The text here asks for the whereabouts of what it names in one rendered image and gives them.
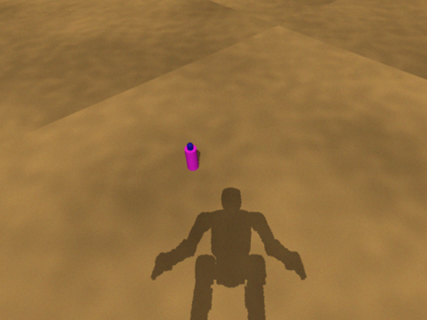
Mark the bottle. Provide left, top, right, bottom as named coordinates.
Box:
left=184, top=143, right=199, bottom=171

